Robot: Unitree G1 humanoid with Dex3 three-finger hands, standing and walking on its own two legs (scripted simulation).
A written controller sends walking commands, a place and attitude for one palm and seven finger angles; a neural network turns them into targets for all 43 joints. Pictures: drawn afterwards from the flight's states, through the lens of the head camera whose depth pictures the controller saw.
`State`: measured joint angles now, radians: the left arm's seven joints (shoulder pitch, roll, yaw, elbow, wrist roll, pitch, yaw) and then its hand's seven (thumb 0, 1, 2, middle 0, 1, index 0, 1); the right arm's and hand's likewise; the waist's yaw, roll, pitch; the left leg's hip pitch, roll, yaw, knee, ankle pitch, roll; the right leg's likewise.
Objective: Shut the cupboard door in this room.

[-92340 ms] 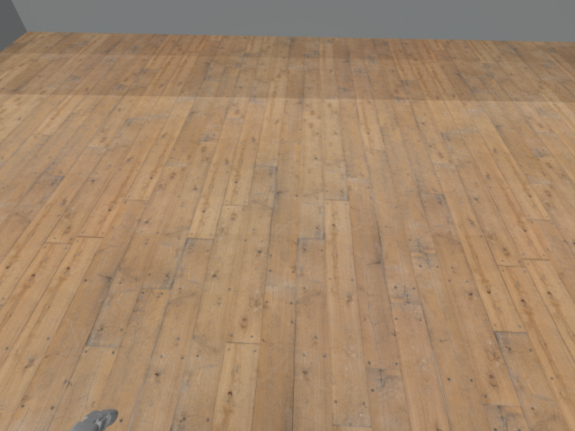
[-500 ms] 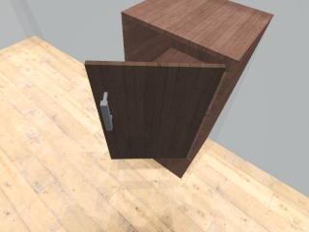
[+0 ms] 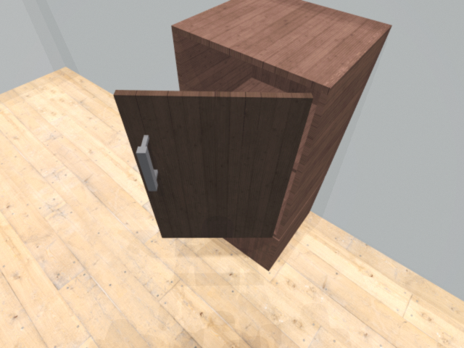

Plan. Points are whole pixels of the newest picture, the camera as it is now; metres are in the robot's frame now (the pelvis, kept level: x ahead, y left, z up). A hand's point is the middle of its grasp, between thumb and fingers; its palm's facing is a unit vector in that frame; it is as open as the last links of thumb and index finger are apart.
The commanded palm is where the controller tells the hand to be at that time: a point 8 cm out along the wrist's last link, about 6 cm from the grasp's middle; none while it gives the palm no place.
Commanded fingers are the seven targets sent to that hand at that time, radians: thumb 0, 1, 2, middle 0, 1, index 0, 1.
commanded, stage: come to a stop and stand still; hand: left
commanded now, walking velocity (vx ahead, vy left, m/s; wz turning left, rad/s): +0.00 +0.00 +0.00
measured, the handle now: (149, 164) +0.50 +0.23 -0.02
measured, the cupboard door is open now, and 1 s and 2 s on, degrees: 39 39 39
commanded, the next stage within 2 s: look again from close up in 0.10 s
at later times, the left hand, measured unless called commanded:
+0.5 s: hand out of the picture +0.00 +0.19 -0.18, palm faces -0.01 -0.98 -0.20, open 7.3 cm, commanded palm none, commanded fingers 0.00 0.90 0.90 -0.20 -0.30 -0.20 -0.30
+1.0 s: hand out of the picture +0.00 +0.21 -0.18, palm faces -0.02 -0.98 -0.19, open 7.3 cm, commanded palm none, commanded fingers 0.00 0.90 0.90 -0.20 -0.30 -0.20 -0.30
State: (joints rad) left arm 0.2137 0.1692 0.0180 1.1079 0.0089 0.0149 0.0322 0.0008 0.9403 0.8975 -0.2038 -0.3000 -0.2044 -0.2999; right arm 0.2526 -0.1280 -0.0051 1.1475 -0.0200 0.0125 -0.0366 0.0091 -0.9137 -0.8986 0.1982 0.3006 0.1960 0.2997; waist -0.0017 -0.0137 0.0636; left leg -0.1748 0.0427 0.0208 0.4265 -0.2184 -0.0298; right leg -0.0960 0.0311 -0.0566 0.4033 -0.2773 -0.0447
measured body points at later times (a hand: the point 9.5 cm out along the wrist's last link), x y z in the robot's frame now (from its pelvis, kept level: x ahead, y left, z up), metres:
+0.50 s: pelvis +0.00 +0.02 -0.01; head -0.01 +0.01 +0.44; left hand +0.01 +0.24 -0.16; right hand +0.01 -0.21 -0.17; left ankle +0.00 +0.14 -0.74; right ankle -0.03 -0.09 -0.74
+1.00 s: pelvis +0.01 +0.03 -0.01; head +0.02 +0.03 +0.44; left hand +0.01 +0.26 -0.17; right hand -0.01 -0.19 -0.17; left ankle +0.00 +0.14 -0.74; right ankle -0.03 -0.09 -0.74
